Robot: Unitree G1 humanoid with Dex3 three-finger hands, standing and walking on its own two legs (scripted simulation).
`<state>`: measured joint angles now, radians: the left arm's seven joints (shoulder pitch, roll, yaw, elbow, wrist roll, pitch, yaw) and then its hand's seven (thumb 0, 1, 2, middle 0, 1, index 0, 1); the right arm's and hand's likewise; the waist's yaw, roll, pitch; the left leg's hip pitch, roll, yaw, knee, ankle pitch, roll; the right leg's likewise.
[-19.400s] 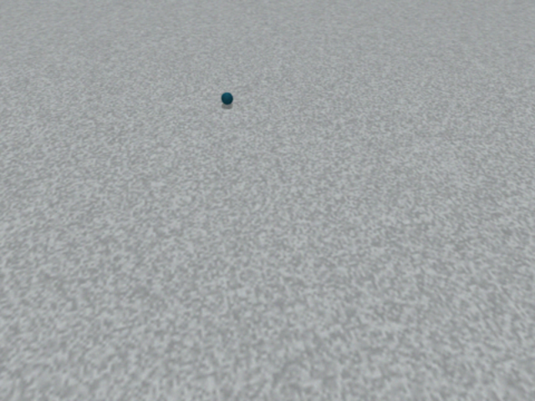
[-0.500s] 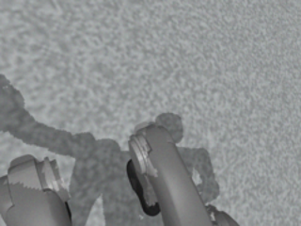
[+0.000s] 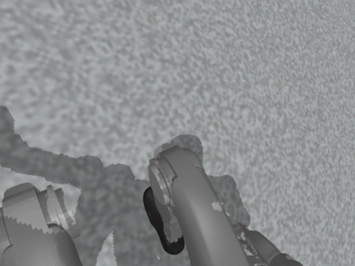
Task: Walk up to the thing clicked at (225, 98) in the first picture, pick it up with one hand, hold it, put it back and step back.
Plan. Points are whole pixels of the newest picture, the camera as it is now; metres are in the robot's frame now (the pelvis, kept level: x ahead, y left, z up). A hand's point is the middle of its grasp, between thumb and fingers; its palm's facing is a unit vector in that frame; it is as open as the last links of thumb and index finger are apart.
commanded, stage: rest palm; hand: left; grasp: from above
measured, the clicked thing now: out of the picture +0.45 +0.34 -0.27
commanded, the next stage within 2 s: close in 0.18 s
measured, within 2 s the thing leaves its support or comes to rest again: neither
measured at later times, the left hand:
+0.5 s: hand out of the picture +0.43 +0.34 -0.24, palm faces -0.43 -0.16 -0.89, open 13.1 cm
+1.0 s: hand out of the picture +0.43 +0.34 -0.24, palm faces -0.42 -0.16 -0.89, open 11.3 cm
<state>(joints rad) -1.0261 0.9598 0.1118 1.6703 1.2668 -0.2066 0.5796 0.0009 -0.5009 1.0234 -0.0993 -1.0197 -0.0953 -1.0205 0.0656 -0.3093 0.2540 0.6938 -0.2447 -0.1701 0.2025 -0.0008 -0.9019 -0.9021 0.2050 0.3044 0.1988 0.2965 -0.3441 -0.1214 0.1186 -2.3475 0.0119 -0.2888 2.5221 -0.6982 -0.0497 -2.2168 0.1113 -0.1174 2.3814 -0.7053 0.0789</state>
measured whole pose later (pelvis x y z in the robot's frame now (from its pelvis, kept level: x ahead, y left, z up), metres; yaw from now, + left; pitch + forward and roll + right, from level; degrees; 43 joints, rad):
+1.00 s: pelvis +0.00 +0.00 +0.00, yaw -1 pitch +27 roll -14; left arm -1.01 1.02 0.13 1.68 1.25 -0.22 0.58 0.00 -0.10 0.74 -0.33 -0.94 -0.38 -0.89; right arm 0.08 -0.33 0.29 0.68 -0.26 -0.22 0.24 0.00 -0.90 -0.90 0.21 0.30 0.20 0.30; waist -0.36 -0.14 0.16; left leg -2.34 0.02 -0.31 2.55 -0.70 -0.04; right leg -2.20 0.11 -0.14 2.38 -0.69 0.08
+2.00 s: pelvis -0.01 +0.00 +0.00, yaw -2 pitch +27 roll -14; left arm -1.01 1.03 0.12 1.67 1.24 -0.22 0.57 0.02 0.04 0.39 -0.72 -0.64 -0.71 -0.59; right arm 0.09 -0.34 0.30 0.67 -0.26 -0.21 0.22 0.00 -0.91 -0.90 0.21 0.30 0.20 0.30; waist -0.36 -0.14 0.17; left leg -2.34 0.02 -0.31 2.54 -0.69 -0.04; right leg -2.20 0.11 -0.14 2.37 -0.68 0.08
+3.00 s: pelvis -0.01 -0.01 +0.04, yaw +5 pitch +32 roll -10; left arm -0.94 0.79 0.07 1.26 1.19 -0.16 0.22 0.00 -0.01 0.46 -0.76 -0.61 -0.74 -0.57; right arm 0.19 -0.31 0.10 0.66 -0.11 0.00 0.13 0.00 -0.92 -0.90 0.21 0.30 0.20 0.30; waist -0.24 0.01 -0.03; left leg -2.30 0.00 -0.20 2.35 -0.63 -0.04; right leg -2.18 0.05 -0.07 2.27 -0.67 0.06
